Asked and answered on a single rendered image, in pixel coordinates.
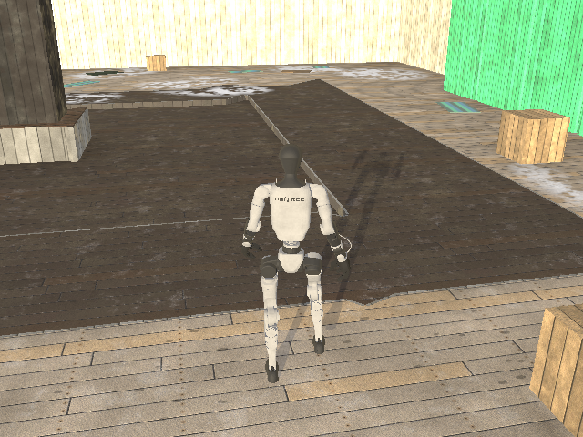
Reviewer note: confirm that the left robot hand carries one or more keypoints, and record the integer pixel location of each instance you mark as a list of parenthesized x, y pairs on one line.
[(245, 252)]

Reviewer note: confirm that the robot left forearm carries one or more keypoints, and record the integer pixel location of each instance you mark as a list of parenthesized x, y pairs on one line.
[(248, 236)]

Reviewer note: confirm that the robot right foot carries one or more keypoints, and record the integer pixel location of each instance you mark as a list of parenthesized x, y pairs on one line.
[(318, 346)]

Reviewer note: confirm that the left robot upper arm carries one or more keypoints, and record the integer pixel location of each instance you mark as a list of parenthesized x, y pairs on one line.
[(257, 206)]

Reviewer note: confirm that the robot head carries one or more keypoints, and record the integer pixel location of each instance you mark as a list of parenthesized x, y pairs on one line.
[(291, 157)]

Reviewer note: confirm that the robot right forearm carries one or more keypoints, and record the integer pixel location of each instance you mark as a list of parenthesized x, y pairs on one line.
[(336, 244)]

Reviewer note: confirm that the right robot upper arm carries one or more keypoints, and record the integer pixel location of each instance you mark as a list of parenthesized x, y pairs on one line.
[(319, 192)]

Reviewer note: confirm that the right robot hand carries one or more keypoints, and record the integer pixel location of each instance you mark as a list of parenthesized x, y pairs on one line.
[(345, 268)]

